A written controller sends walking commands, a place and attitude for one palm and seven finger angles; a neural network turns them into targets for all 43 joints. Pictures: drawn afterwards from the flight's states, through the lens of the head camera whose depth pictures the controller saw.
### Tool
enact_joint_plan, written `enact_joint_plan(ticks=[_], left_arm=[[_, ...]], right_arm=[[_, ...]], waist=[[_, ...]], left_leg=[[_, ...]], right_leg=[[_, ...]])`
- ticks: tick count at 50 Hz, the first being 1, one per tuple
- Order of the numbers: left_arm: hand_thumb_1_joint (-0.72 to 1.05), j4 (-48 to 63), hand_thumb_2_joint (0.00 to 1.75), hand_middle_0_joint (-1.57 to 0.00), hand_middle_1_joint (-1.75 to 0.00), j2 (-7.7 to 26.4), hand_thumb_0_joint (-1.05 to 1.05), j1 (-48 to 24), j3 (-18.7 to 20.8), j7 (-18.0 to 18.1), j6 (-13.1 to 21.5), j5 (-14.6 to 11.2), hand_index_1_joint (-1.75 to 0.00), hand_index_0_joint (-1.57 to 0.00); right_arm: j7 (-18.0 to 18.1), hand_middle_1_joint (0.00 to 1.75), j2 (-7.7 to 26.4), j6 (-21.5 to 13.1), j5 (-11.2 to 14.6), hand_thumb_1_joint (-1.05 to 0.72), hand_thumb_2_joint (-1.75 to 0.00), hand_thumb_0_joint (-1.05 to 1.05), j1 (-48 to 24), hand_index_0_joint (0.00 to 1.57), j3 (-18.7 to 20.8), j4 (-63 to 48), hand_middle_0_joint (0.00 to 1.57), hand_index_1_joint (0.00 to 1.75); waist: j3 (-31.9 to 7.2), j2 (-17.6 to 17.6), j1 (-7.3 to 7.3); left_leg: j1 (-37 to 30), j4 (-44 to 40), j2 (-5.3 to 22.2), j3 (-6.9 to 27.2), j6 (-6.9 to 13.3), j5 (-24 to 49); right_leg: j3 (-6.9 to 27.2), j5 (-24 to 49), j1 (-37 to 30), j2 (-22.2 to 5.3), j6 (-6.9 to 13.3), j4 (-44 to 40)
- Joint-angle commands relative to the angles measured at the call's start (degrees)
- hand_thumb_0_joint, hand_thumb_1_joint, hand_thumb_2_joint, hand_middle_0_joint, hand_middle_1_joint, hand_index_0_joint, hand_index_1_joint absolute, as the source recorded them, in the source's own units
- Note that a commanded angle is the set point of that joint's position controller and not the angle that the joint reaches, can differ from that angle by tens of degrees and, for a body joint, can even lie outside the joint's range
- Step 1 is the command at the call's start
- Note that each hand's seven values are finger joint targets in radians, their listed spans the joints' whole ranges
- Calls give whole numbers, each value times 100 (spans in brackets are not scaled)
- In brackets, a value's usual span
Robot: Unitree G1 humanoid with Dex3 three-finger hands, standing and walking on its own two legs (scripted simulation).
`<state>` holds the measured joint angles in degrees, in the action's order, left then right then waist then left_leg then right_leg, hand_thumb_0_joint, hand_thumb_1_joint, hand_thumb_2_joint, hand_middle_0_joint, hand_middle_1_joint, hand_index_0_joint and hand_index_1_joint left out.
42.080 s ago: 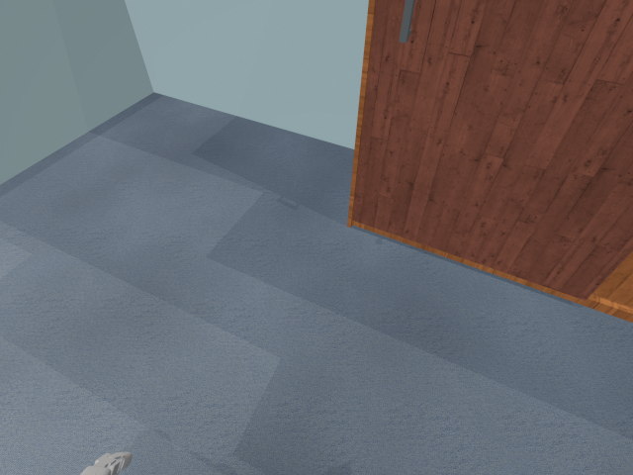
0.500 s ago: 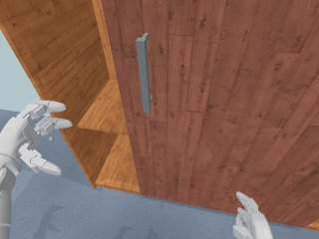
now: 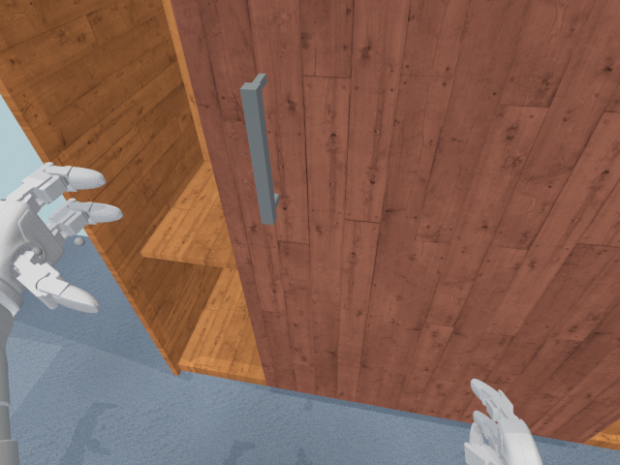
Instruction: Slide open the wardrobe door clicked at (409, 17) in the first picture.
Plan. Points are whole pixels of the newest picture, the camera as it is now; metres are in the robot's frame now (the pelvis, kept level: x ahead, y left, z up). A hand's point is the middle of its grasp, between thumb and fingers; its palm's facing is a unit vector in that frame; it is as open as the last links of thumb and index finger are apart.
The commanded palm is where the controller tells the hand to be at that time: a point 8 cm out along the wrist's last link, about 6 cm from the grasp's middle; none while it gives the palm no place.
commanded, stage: raise the hand with hooked fingers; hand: left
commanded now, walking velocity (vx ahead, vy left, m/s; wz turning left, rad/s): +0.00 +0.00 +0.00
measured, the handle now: (265, 155) +0.49 +0.12 +0.18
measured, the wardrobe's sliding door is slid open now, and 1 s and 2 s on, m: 0.32 0.32 0.32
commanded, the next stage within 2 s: move the hooked fingers beside the handle in 0.18 s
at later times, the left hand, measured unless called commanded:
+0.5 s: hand (105, 234) +0.29 +0.26 +0.20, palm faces -0.03 -1.00 -0.09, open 14.0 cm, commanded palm +0.26 +0.30 +0.20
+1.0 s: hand (132, 212) +0.33 +0.25 +0.20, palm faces -0.03 -1.00 -0.04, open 14.0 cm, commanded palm +0.31 +0.29 +0.20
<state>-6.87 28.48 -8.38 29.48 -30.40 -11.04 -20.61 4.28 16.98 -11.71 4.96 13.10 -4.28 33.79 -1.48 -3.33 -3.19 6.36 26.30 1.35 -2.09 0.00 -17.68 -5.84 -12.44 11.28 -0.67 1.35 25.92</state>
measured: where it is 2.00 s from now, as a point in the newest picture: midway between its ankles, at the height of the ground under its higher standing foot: outside the picture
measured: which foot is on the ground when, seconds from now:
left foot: down 0.00-1.00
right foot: down 0.00-1.00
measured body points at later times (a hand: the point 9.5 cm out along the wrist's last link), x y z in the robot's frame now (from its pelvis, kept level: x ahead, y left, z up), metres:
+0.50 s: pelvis -0.01 +0.00 +0.00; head -0.03 -0.02 +0.45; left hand +0.28 +0.31 +0.21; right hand +0.18 -0.22 -0.07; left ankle -0.04 +0.12 -0.74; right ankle +0.02 -0.10 -0.74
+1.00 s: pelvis +0.00 +0.01 +0.00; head -0.02 -0.01 +0.45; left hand +0.32 +0.30 +0.20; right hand +0.18 -0.23 -0.08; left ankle -0.04 +0.12 -0.74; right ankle +0.02 -0.10 -0.74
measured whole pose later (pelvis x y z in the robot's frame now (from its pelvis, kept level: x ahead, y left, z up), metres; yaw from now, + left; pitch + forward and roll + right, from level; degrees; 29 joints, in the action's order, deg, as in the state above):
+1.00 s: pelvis +0.00 +0.01 +0.00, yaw +0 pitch -1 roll +0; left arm -14.8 25.1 -19.6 22.1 -24.4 -11.8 -16.4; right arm 5.4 16.0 -9.4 4.9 13.2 -4.2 35.0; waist -1.4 -2.9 -2.3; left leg 6.7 24.7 0.6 -2.7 0.6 -16.6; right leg -5.1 -11.2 11.9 -1.2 0.7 24.5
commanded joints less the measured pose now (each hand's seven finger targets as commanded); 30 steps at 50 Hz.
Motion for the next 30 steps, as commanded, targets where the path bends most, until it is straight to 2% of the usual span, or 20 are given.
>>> enact_joint_plan(ticks=[1, 2, 5, 6, 10, 11, 13, 14, 17, 18, 19, 20, 21, 23, 24, 26, 27, 28, 29, 30], left_arm=[[-50, 1227, 30, -30, -120, 1734, 0, -2053, 344, 199, 193, 41, -120, -30], [-50, 1307, 30, -30, -120, 1766, 0, -2116, 340, 175, 191, 48, -120, -30], [-50, 1449, 30, -30, -120, 1764, 0, -2059, 353, 115, 256, 41, -120, -30], [-50, 1357, 30, -30, -120, 1825, 0, -1888, 427, 100, 266, 12, -120, -30], [-50, 969, 30, -30, -120, 1860, 0, -1695, 577, 27, 242, -71, -120, -30], [-50, 899, 30, -30, -120, 1942, 0, -1604, 639, 36, 194, -67, -120, -30], [-50, 868, 30, -30, -120, 1817, 0, -1751, 489, 46, 133, -38, -120, -30], [-50, 916, 30, -30, -120, 1763, 0, -1803, 427, 57, 115, -24, -120, -30], [-50, 1064, 30, -30, -120, 1319, 0, -2343, -143, 101, 132, 5, -120, -30], [-50, 890, 30, -30, -120, 1443, 0, -2426, -56, 136, 153, 26, -120, -30], [-50, 882, 30, -30, -120, 1402, 0, -2625, -137, 152, 202, 57, -120, -30], [-50, 879, 30, -30, -120, 1517, 0, -2605, -13, 195, 243, 78, -120, -30], [-50, 976, 30, -30, -120, 1458, 0, -2712, -133, 221, 276, 112, -120, -30], [-50, 1010, 30, -30, -120, 1494, 0, -2924, -93, 320, 348, 171, -120, -30], [-50, 1023, 30, -30, -120, 1380, 0, -3012, -202, 357, 370, 194, -120, -30], [-50, 912, 30, -30, -120, 1416, 0, -2871, -116, 459, 371, 209, -120, -30], [-50, 787, 30, -30, -120, 1512, 0, -2861, -7, 500, 354, 226, -120, -30], [-50, 628, 30, -30, -120, 1530, 0, -2722, 57, 514, 300, 237, -120, -30], [-50, 476, 30, -30, -120, 1557, 0, -2690, 105, 540, 251, 255, -120, -30], [-50, 430, 30, -30, -120, 1499, 0, -2758, 26, 550, 213, 284, -120, -30]], right_arm=[[102, 30, 541, -327, 31, -90, -90, 0, -833, 20, 231, -982, 20, 30], [116, 30, 548, -332, 27, -90, -90, 0, -823, 20, 234, -973, 20, 30], [151, 30, 529, -357, 24, -90, -90, 0, -827, 20, 220, -996, 20, 30], [141, 30, 521, -341, 13, -90, -90, 0, -818, 20, 212, -984, 20, 30], [113, 30, 570, -320, 16, -90, -90, 0, -804, 20, 217, -911, 20, 30], [92, 30, 584, -289, 12, -90, -90, 0, -814, 20, 222, -906, 20, 30], [81, 30, 563, -272, 36, -90, -90, 0, -843, 20, 208, -929, 20, 30], [78, 30, 568, -276, 42, -90, -90, 0, -837, 20, 215, -947, 20, 30], [100, 30, 513, -300, 50, -90, -90, 0, -864, 20, 179, -954, 20, 30], [124, 30, 538, -310, 47, -90, -90, 0, -799, 20, 195, -911, 20, 30], [145, 30, 554, -325, 43, -90, -90, 0, -793, 20, 193, -884, 20, 30], [166, 30, 555, -330, 40, -90, -90, 0, -750, 20, 214, -879, 20, 30], [165, 30, 539, -325, 21, -90, -90, 0, -800, 20, 192, -883, 20, 30], [181, 30, 504, -345, 15, -90, -90, 0, -798, 20, 195, -881, 20, 30], [182, 30, 488, -345, 13, -90, -90, 0, -819, 20, 177, -869, 20, 30], [168, 30, 483, -331, -16, -90, -90, 0, -802, 20, 177, -856, 20, 30], [165, 30, 498, -310, -7, -90, -90, 0, -760, 20, 192, -830, 20, 30], [156, 30, 497, -288, -13, -90, -90, 0, -758, 20, 195, -829, 20, 30], [144, 30, 520, -255, -4, -90, -90, 0, -751, 20, 195, -815, 20, 30], [135, 30, 525, -233, 0, -90, -90, 0, -761, 20, 193, -826, 20, 30]], waist=[[-669, -396, 31], [-817, -449, 59], [-1110, -223, 54], [-1073, -90, 12], [-840, 32, 4], [-784, 21, -54], [-660, -101, 1], [-730, -173, 19], [-681, -156, 145], [-656, -3, 161], [-693, -44, 196], [-772, 70, 165], [-810, -25, 150], [-980, -196, 132], [-985, -330, 145], [-1015, -186, 68], [-1064, -56, 80], [-1043, -107, 35], [-962, 12, 33], [-964, 7, 40]], left_leg=[[121, -360, -179, 216, 155, 1351], [43, -354, -186, 212, 169, 1367], [-59, -352, -202, 242, 185, 1474], [-24, -338, -198, 241, 185, 1484], [119, -391, -199, 262, 180, 1396], [161, -385, -199, 252, 170, 1412], [172, -435, -198, 253, 156, 1329], [128, -437, -202, 255, 149, 1366], [12, -456, -186, 289, 148, 1211], [53, -463, -183, 308, 150, 1064], [38, -471, -188, 326, 155, 1010], [14, -471, -179, 332, 163, 1035], [-5, -469, -186, 301, 158, 1069], [-40, -495, -199, 323, 145, 1112], [-52, -508, -197, 319, 128, 1132], [1, -517, -179, 322, 114, 1263], [51, -531, -172, 319, 117, 1311], [108, -518, -184, 293, 124, 1335], [208, -535, -179, 286, 114, 1346], [220, -549, -176, 287, 109, 1362]], right_leg=[[332, 1011, -486, -16, -14, -380], [359, 1070, -544, -22, -26, -376], [301, 1195, -716, 10, -40, -326], [322, 1198, -754, 22, -45, -348], [272, 1162, -631, 31, -47, -361], [294, 1146, -648, 31, -36, -376], [258, 1033, -512, 29, -33, -392], [238, 1054, -515, 33, -29, -372], [257, 871, -316, 62, -36, -427], [252, 692, -275, 73, -50, -458], [261, 603, -255, 72, -45, -461], [241, 591, -305, 75, -42, -445], [273, 605, -338, 71, -35, -463], [263, 662, -422, 47, -12, -422], [260, 690, -423, 40, 0, -414], [247, 808, -528, 45, 19, -403], [226, 893, -594, 37, 8, -379], [247, 964, -618, 26, 16, -364], [213, 999, -624, 20, 14, -358], [208, 1014, -603, 16, 19, -339]])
